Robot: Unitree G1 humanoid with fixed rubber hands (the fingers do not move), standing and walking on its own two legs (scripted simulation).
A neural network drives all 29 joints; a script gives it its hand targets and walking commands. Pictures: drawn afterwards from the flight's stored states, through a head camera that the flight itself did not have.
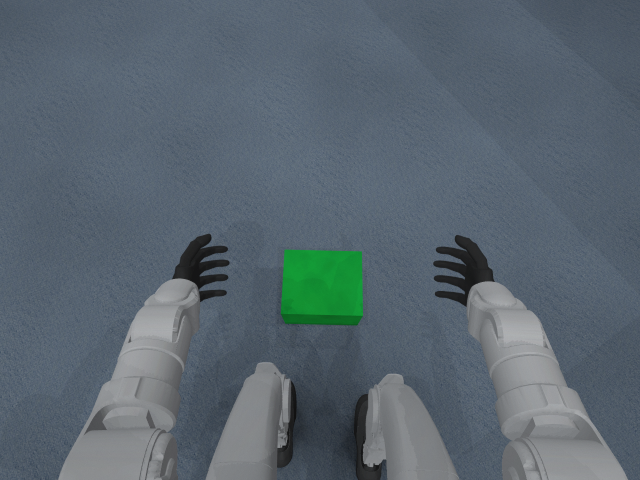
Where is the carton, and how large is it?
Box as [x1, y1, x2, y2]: [281, 250, 362, 324]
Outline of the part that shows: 285,250 281,302 281,314 285,323 357,324 362,316 361,251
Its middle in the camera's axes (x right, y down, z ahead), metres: +0.01 +0.14 +1.05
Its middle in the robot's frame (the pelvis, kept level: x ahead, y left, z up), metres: +0.48 +0.02 -0.60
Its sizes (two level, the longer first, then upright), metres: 0.200 0.166 0.150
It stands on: the floor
